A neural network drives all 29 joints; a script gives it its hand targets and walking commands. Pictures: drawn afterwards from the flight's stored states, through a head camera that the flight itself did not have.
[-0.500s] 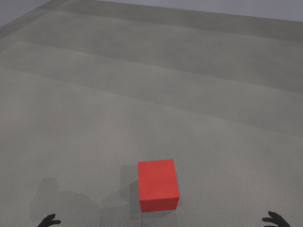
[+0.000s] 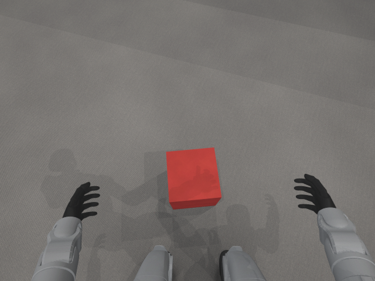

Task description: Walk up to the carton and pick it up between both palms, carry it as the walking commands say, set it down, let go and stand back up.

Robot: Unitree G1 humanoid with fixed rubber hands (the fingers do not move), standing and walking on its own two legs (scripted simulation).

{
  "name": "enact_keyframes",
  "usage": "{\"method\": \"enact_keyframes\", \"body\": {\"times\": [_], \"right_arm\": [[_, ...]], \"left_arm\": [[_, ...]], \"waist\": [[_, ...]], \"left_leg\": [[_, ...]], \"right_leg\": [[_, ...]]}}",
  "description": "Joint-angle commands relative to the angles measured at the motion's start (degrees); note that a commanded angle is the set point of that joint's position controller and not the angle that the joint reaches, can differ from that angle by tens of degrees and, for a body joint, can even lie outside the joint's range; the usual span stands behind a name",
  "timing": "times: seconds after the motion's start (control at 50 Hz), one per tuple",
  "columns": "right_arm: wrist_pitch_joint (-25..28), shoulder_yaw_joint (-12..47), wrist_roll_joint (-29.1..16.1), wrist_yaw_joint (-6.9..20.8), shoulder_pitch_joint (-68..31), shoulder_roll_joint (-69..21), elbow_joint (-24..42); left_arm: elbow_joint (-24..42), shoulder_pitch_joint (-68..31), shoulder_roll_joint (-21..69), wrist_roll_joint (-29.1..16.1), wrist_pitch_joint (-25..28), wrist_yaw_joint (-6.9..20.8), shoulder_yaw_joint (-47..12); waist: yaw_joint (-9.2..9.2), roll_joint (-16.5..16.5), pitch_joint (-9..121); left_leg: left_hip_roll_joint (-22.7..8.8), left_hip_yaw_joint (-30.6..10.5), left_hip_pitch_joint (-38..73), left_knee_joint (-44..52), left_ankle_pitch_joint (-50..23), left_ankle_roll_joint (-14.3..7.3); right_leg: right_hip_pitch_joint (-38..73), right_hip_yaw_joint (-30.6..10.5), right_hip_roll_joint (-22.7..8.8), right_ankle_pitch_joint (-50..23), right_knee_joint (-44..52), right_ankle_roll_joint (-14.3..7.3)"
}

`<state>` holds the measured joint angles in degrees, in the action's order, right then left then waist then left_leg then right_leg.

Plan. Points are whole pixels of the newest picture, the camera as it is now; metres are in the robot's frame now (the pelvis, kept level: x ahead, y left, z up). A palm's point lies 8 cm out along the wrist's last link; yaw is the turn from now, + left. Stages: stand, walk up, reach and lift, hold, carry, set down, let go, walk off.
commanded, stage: reach and lift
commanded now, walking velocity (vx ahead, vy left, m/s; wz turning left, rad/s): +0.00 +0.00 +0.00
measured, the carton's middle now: (192, 180) +0.45 +0.02 -0.61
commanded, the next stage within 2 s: none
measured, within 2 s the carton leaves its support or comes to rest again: neither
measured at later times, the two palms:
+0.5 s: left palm (107, 177) +0.34 +0.24 -0.14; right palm (290, 166) +0.38 -0.23 -0.13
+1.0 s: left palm (128, 147) +0.45 +0.22 -0.20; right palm (258, 141) +0.47 -0.17 -0.19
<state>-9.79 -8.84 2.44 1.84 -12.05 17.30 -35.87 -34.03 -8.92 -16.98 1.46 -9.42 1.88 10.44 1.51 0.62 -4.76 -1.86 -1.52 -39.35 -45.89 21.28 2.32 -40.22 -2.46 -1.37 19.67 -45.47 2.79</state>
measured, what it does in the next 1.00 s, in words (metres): lowers itself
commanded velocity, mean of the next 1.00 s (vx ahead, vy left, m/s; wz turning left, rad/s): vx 0.00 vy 0.00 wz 0.00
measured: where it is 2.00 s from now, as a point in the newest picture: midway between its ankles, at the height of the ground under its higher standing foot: outside the picture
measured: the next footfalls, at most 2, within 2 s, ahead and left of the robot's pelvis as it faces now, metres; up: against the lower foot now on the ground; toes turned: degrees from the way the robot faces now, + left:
none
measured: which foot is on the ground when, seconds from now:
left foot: down 0.00-1.00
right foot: down 0.00-1.00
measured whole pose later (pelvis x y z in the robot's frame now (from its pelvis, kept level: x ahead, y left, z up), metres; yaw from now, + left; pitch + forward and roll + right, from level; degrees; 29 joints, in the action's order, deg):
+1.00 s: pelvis -0.05 +0.00 -0.07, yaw +0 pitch +49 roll +0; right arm -8.7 -19.9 7.5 -1.4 -64.7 12.0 -47.0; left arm -45.4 -61.3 -12.1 3.4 -6.4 1.2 23.0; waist 1.2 1.5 2.7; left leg 0.1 -3.8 -88.6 -57.4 17.0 3.1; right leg -90.7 -5.7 0.9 13.5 -58.7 3.3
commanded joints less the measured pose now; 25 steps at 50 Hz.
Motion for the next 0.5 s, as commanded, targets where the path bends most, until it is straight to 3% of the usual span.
{"method": "enact_keyframes", "body": {"times": [0.0,0.04,0.1,0.14,0.16,0.26,0.38,0.48], "right_arm": [[2.8,-2.6,-0.9,0.5,-5.2,8.8,-0.2],[3.0,-2.4,-1.2,0.7,-10.9,9.4,1.2],[1.7,-1.6,-2.3,0.8,-22.0,8.8,4.2],[0.2,-0.5,-2.7,0.6,-25.7,6.6,3.3],[-0.6,-0.3,-2.9,0.6,-27.2,6.4,2.5],[-5.1,-2.0,-1.9,0.7,-39.4,9.3,-0.8],[-7.9,-5.2,0.6,-0.4,-54.7,10.5,-5.3],[-8.5,-5.5,0.2,-1.1,-61.8,7.7,-10.5]], "left_arm": [[1.5,-3.3,-3.1,-1.6,1.7,-2.3,1.7],[1.5,-7.6,-3.4,-2.1,1.8,-2.3,2.1],[2.6,-16.9,-5.6,-2.7,1.5,-2.2,3.4],[1.2,-20.5,-7.3,-2.7,0.8,-2.1,5.0],[0.6,-21.3,-7.2,-2.7,0.2,-2.1,5.3],[-2.3,-34.7,-7.8,-3.4,-4.2,-1.5,5.8],[-3.0,-55.4,-8.8,-4.7,-7.2,-0.9,5.0],[-8.1,-63.9,-9.7,-3.1,-7.7,-1.1,7.3]], "waist": [[-0.26,-3.7,33.8],[0.37,-1.4,35.9],[2.43,2.2,35.5],[3.83,4.5,34.3],[4.34,4.1,35.5],[2.63,3.7,38.4],[-1.11,0.8,42.0],[0.18,-1.1,46.7]], "left_leg": [[3.5,2.0,16.5,-2.8,-48.1,2.9],[3.2,2.2,12.1,-2.9,-41.3,2.3],[3.6,4.2,-0.9,-1.9,-23.6,0.5],[4.0,5.4,-7.8,-1.5,-18.9,0.0],[4.1,5.7,-8.2,-1.5,-18.4,0.0],[4.2,6.7,-10.6,-2.5,-4.5,0.2],[4.9,7.5,-13.9,-4.3,1.3,0.7],[5.4,8.2,-14.9,-5.8,0.3,0.5]], "right_leg": [[-5.4,5.4,5.9,-28.6,-1.8,0.0],[-4.4,4.8,5.4,-25.9,-2.0,-0.1],[0.7,3.5,4.4,-18.7,-2.4,0.3],[2.5,3.5,3.8,-16.6,-3.0,1.0],[2.1,4.0,3.9,-15.8,-3.6,1.1],[-3.5,5.6,3.9,-1.0,-4.3,0.7],[-7.4,7.2,4.6,5.0,-5.9,0.2],[-8.6,6.6,4.6,4.9,-6.6,0.5]]}}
